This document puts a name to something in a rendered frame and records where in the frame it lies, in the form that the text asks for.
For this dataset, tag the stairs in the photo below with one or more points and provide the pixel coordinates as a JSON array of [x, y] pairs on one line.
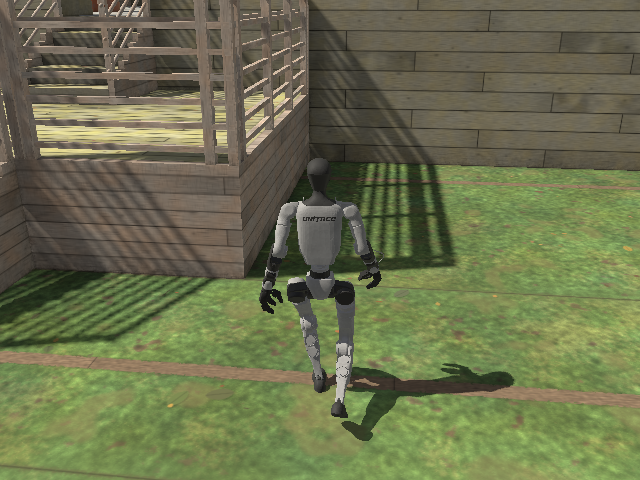
[[77, 37]]

